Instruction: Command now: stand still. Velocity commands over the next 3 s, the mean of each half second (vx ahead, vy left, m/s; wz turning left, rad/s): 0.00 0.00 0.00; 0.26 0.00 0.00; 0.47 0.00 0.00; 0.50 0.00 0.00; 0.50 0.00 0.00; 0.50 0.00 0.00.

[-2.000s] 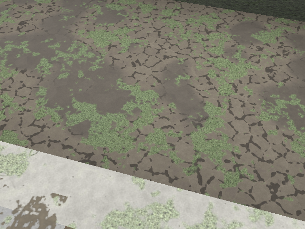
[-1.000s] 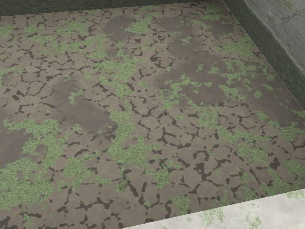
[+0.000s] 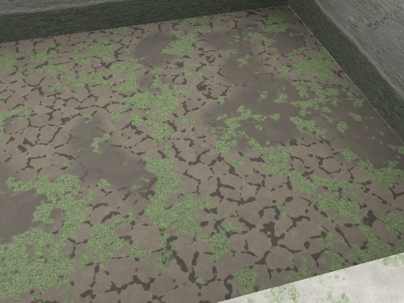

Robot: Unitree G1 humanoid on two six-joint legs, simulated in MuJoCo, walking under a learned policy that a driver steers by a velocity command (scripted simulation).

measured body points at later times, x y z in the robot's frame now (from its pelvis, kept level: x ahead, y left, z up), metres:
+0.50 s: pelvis +0.00 +0.01 +0.00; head +0.02 +0.01 +0.45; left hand -0.08 +0.22 -0.16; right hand -0.05 -0.21 -0.16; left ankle +0.00 +0.15 -0.74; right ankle -0.04 -0.11 -0.74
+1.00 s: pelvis +0.10 +0.04 +0.00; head +0.10 +0.06 +0.45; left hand +0.13 +0.28 -0.16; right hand +0.03 -0.19 -0.14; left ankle +0.02 +0.13 -0.74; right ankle +0.09 -0.08 -0.67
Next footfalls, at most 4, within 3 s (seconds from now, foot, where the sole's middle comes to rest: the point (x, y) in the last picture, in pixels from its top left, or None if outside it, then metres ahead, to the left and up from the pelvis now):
1.18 right None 0.29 -0.06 -0.78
1.52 left None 0.27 0.12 -0.78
1.82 right None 0.33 -0.08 -0.78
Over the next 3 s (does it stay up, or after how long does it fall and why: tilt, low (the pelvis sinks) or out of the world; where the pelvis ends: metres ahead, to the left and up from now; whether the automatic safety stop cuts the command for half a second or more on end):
stays up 0.28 0.01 -0.02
